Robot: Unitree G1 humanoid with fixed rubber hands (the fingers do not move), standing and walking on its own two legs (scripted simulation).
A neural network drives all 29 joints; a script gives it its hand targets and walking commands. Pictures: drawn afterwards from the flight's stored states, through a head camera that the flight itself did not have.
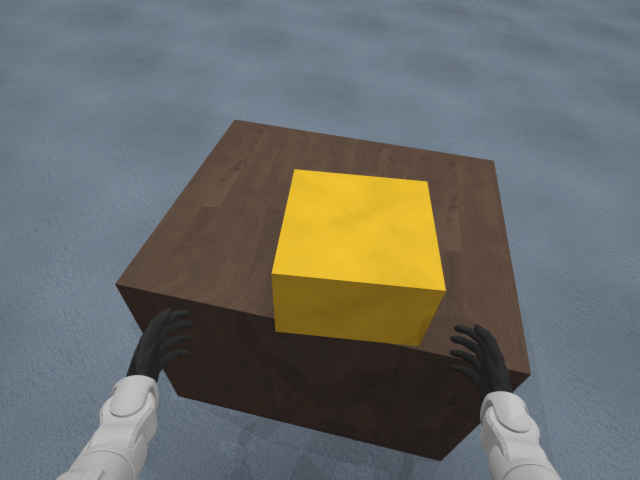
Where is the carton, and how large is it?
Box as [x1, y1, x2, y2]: [271, 169, 445, 345]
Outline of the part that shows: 294,169 271,273 275,331 418,345 445,291 426,181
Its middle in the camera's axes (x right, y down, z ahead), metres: +0.07 +0.04 +0.74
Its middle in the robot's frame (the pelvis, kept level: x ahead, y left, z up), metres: +0.52 -0.07 -0.08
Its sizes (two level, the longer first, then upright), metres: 0.266 0.266 0.175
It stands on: a pedestal, 0.58 m high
